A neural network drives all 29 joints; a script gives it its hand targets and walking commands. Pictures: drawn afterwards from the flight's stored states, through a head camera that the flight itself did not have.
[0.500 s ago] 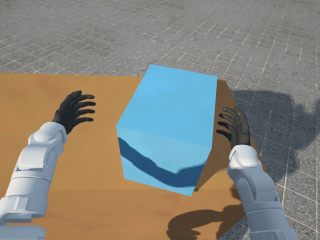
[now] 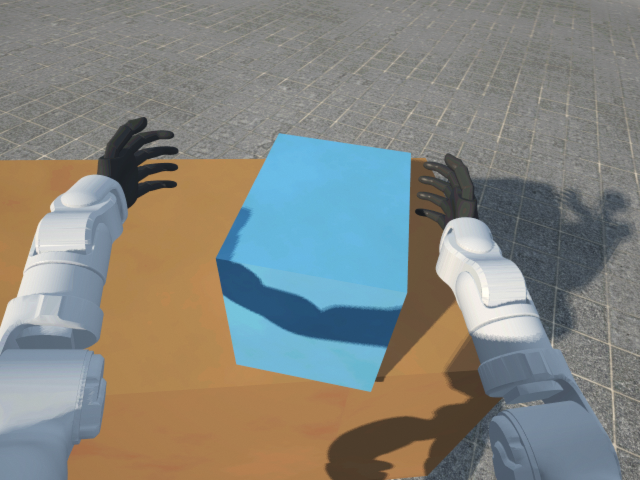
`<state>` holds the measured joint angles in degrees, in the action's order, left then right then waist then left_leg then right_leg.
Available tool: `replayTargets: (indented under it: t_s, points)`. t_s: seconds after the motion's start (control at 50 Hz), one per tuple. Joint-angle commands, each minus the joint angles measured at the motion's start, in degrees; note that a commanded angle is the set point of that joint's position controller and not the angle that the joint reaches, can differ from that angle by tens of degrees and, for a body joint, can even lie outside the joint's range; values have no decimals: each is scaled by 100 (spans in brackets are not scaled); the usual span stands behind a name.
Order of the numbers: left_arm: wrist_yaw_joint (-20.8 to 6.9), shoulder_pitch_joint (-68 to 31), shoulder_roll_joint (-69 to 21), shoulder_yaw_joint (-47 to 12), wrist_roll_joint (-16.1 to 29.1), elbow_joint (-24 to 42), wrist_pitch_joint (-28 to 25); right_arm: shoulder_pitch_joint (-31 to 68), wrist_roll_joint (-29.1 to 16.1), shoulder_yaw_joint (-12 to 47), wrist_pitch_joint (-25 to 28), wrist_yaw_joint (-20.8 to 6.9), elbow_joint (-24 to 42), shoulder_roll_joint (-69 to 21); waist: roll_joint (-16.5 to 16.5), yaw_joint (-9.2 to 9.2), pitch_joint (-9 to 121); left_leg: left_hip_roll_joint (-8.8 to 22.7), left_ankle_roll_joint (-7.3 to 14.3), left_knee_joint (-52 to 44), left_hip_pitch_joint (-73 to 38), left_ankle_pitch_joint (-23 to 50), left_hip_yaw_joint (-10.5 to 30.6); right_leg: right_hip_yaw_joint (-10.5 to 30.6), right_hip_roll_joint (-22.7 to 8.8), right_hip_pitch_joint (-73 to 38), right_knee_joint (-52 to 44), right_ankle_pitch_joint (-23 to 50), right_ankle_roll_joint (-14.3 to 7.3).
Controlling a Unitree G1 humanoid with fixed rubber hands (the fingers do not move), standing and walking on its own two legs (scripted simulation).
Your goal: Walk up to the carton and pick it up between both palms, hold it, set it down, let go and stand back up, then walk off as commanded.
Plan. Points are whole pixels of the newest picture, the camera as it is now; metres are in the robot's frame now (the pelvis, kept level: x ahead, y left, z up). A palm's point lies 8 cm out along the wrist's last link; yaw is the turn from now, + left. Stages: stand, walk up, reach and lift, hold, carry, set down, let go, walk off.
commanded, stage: reach and lift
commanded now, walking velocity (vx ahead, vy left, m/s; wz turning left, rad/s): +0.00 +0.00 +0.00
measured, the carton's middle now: (323, 258) +0.45 -0.04 +0.02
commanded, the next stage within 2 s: none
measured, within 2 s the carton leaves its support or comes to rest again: neither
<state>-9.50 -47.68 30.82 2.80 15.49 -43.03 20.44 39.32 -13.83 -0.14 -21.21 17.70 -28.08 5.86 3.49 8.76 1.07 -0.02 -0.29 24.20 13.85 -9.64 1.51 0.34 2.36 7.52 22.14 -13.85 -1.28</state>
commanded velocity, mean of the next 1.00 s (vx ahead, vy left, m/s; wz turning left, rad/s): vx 0.00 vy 0.00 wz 0.00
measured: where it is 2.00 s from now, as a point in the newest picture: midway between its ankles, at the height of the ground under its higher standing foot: outside the picture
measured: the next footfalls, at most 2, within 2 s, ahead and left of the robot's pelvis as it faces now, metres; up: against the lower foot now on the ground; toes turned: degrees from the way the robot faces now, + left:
none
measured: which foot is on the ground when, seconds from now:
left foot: down 0.00-1.00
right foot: down 0.00-1.00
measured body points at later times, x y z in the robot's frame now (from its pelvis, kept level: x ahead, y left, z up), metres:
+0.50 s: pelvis +0.01 +0.00 +0.00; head +0.01 +0.03 +0.45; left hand +0.49 +0.18 +0.19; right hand +0.41 -0.20 +0.17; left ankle +0.04 +0.12 -0.74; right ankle -0.02 -0.10 -0.74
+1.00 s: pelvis +0.02 +0.00 +0.00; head +0.05 +0.04 +0.45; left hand +0.49 +0.17 +0.09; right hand +0.41 -0.20 +0.08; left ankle +0.04 +0.12 -0.74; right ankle -0.02 -0.10 -0.74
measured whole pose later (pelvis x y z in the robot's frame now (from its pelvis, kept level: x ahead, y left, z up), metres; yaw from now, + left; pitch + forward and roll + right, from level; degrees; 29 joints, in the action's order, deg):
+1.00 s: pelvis +0.02 +0.00 +0.00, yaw +0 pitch +8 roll -1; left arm -6.8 -52.4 19.6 0.5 9.6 -73.6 -8.0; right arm 42.9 -14.3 -0.5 6.6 14.6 -60.4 5.0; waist 3.5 8.2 5.8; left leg 0.0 -0.2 24.0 21.8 -10.1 1.5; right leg 0.3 2.4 14.9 20.7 -13.6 -0.9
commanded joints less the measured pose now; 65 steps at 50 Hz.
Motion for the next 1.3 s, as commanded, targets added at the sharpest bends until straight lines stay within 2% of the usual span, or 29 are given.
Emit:
replayTargets:
  t_s: [0.0, 0.08, 0.1, 0.18, 0.22, 0.24, 0.28, 0.3, 0.32, 0.34, 0.36, 0.38, 0.44, 0.46, 0.5, 0.54, 0.56, 0.58, 0.62, 0.78, 0.9, 0.94, 1.0, 1.02, 1.08, 1.18, 1.2, 1.22, 1.28]
  points:
    - [109, -3117, 948, 9, -39, 37, -298, 2649, -520, -666, 247, -50, 366, 926, -910, 205, 2162, 44, 37, -218, -1600, 977, -135, -91, -123, 399, -520, 2339, 206]
    - [152, -3748, 987, -88, -58, -678, -387, 3349, -447, -667, 180, -136, -354, 1021, -897, 171, 1921, 39, 68, -359, -1455, 440, -160, -182, -121, 699, -605, 1679, 232]
    - [166, -3201, 800, -145, -60, -483, -460, 2837, -516, -475, 286, -98, 25, 886, -901, 95, 2243, 37, 38, -321, -1642, 736, -156, -172, -108, 527, -627, 1977, 221]
    - [156, -3711, 781, -403, 82, -1449, -654, 3260, -490, -596, 343, -158, -906, 968, -1029, 268, 2042, 71, 0, -279, -1584, 794, -60, -202, -106, 777, -626, 2036, 167]
    - [190, -3566, 685, -292, 7, -990, -715, 3045, -420, -580, 462, -153, -865, 932, -1216, 316, 2380, 82, -93, -173, -1924, 1275, -80, -280, -121, 719, -576, 2414, 201]
    - [205, -3823, 833, -203, -58, -843, -733, 3382, -550, -461, 541, -170, -730, 1005, -1102, 121, 2583, 58, -59, -79, -1981, 1615, -74, -246, -101, 573, -460, 2887, 236]
    - [158, -3933, 768, -347, -79, -1844, -706, 3610, -481, -525, 479, -179, -1455, 1048, -992, 191, 1957, 12, -20, -171, -1634, 1013, -96, -249, -102, 814, -555, 2318, 209]
    - [160, -4028, 736, -332, -88, -1432, -787, 3537, -459, -551, 602, -162, -1138, 1064, -1061, 327, 2325, 74, -35, -190, -1842, 1192, -74, -270, -93, 788, -574, 2303, 186]
    - [151, -3650, 652, -311, -188, -1784, -815, 3272, -494, -447, 558, -182, -1652, 837, -1009, 238, 2030, 62, -3, -164, -1836, 1262, -63, -235, -106, 838, -597, 2362, 222]
    - [157, -3593, 565, -292, -176, -1482, -885, 3265, -532, -353, 688, -200, -1417, 930, -1056, 141, 2230, 63, -47, -134, -1987, 1597, -69, -269, -102, 739, -523, 2638, 218]
    - [119, -3544, 403, -385, -214, -2027, -918, 3227, -422, -409, 748, -169, -1813, 785, -1105, 276, 1918, 61, -49, -110, -1862, 1414, -93, -259, -118, 947, -520, 2475, 218]
    - [128, -3627, 599, -199, -308, -1599, -1059, 3159, -491, -377, 877, -184, -1660, 900, -1157, 77, 2287, 68, -56, -78, -1975, 1559, -72, -224, -139, 798, -507, 2514, 220]
    - [126, -3286, 370, -248, -329, -2233, -1228, 3172, -473, -215, 1166, -155, -1621, 692, -735, 26, 1937, 24, 57, -77, -1478, 1395, -141, -184, -180, 658, -408, 2669, 238]
    - [133, -3615, 427, -196, -323, -1977, -1354, 3298, -335, -334, 1292, -151, -1462, 806, -864, 59, 2181, -13, 22, -75, -1433, 1262, -149, -172, -200, 686, -386, 2536, 263]
    - [162, -3106, 297, -48, -444, -2275, -1607, 2968, -383, -102, 1437, -174, -1640, 494, -574, -133, 2136, 4, 138, -120, -1277, 1151, -157, -125, -242, 694, -359, 2545, 339]
    - [174, -3239, 127, -172, -370, -2112, -1859, 2845, -216, -219, 1598, -210, -1862, 474, -719, 115, 2209, -2, 46, -71, -1273, 1279, -111, -206, -244, 812, -294, 2645, 347]
    - [169, -3189, 132, -161, -404, -2452, -1950, 2816, -160, -245, 1678, -236, -2124, 539, -794, 23, 1964, 46, 63, -83, -1203, 996, -91, -203, -247, 1130, -333, 2043, 313]
    - [241, -3578, 163, -269, -366, -2027, -2053, 2972, -46, -527, 1798, -229, -2041, 625, -882, 238, 2282, 55, 28, -36, -1389, 1005, -72, -236, -222, 1318, -362, 1901, 305]
    - [295, -3262, 47, -248, -286, -1928, -2295, 2853, -44, -409, 2035, -311, -1626, 592, -858, 25, 2772, 30, 16, 123, -1410, 1307, -89, -247, -206, 1349, -248, 2158, 283]
    - [263, -2982, -191, -286, -415, -2855, -2729, 2515, -159, -59, 2351, -388, -2547, 384, -571, -45, 2288, 5, 60, 234, -947, 1037, -145, -122, -294, 1613, -221, 1802, 384]
    - [355, -2970, -444, -128, -610, -2530, -3170, 2481, -20, -202, 3013, -337, -2478, 216, -776, -83, 3275, 21, -58, 562, -948, 1841, -175, -101, -337, 1496, 49, 2884, 417]
    - [357, -2868, -487, -13, -772, -2696, -3170, 2381, -111, -96, 3120, -328, -2634, 158, -826, -209, 3120, -9, -47, 559, -899, 1828, -172, -4, -327, 1405, 52, 2962, 405]
    - [394, -2505, -662, 58, -925, -2427, -3176, 2055, -48, -170, 3380, -256, -2717, 233, -767, -138, 3159, 5, -100, 572, -970, 2111, -201, -54, -299, 1319, 156, 3377, 432]
    - [402, -2574, -547, 189, -934, -2411, -3197, 2143, -91, -76, 3357, -270, -2836, 117, -758, -277, 3027, 26, -70, 556, -970, 2131, -187, -36, -305, 1346, 99, 3232, 424]
    - [470, -2681, -730, 160, -987, -2488, -3210, 2265, 45, -197, 3414, -247, -2844, 68, -708, -206, 2922, 24, -57, 509, -912, 1849, -214, -105, -264, 1534, 49, 2772, 417]
    - [510, -2867, -926, 214, -1034, -2031, -3364, 2387, 171, -218, 3552, -224, -2669, -32, -738, -174, 3190, 77, -89, 628, -964, 2155, -152, -78, -337, 1566, 120, 3088, 395]
    - [506, -2912, -954, 259, -1053, -2293, -3363, 2383, 70, -110, 3467, -265, -2723, -193, -707, -293, 2994, 71, -40, 528, -852, 2009, -146, -31, -336, 1533, 49, 2813, 381]
    - [503, -2918, -1077, 211, -1083, -2237, -3346, 2346, 191, -310, 3426, -250, -2851, -270, -592, -113, 2878, 64, -18, 477, -867, 1751, -177, -48, -311, 1608, 0, 2552, 380]
    - [518, -2904, -1210, 442, -1308, -2463, -3278, 2425, 303, -374, 3393, -239, -2926, -438, -551, -225, 2816, 61, 33, 421, -770, 1651, -181, -24, -355, 1583, -22, 2580, 439]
